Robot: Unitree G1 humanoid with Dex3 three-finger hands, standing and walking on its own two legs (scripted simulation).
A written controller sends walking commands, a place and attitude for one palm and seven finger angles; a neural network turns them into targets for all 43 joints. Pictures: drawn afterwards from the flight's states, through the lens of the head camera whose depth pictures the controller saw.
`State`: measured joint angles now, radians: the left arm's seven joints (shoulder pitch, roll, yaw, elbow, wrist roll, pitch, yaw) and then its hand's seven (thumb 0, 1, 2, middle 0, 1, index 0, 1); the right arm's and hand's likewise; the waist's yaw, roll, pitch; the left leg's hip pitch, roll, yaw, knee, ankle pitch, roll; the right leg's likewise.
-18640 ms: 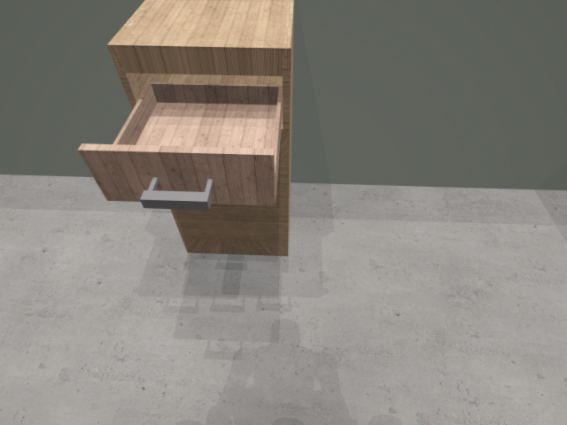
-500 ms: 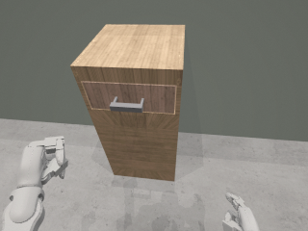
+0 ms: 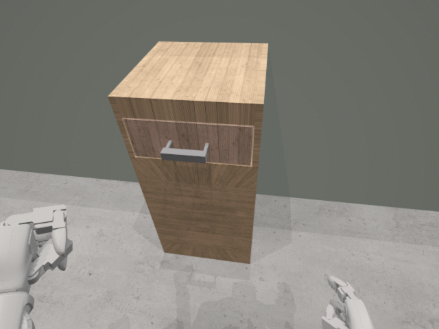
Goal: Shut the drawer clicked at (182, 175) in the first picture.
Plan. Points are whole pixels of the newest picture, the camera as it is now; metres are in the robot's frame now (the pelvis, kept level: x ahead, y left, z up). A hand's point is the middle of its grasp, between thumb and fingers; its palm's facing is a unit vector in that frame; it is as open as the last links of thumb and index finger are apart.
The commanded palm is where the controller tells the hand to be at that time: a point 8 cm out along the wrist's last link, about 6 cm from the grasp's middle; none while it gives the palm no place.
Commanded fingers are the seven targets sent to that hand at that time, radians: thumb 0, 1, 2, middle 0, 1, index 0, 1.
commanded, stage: step back with the hand held close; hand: left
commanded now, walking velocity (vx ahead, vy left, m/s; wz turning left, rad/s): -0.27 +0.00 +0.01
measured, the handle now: (186, 150) +0.61 +0.18 -0.03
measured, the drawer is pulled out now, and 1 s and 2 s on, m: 0.00 0.00 0.00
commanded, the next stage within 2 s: stop stepping back and stand still in 1.20 s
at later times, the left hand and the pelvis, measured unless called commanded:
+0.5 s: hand (27, 268) +0.14 +0.27 +0.16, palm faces +0.32 -0.80 -0.51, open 3.2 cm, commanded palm +0.08 +0.31 +0.17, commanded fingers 0.00 0.90 0.90 -1.40 -1.60 -1.40 -1.60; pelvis -0.05 +0.03 -0.01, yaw +0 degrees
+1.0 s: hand out of the picture +0.09 +0.29 +0.16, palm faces +0.36 -0.78 -0.51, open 3.2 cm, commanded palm +0.02 +0.32 +0.17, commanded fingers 0.00 0.90 0.90 -1.40 -1.60 -1.40 -1.60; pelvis -0.10 +0.04 -0.01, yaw +2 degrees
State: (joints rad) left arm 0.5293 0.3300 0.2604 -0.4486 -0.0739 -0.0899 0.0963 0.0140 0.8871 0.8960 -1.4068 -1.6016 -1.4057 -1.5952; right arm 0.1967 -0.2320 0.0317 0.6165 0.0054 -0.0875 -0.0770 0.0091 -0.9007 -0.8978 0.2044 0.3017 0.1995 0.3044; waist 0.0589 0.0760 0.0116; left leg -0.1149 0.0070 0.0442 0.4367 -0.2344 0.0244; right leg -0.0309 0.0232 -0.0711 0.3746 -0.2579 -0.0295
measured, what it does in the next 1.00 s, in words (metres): walks backwards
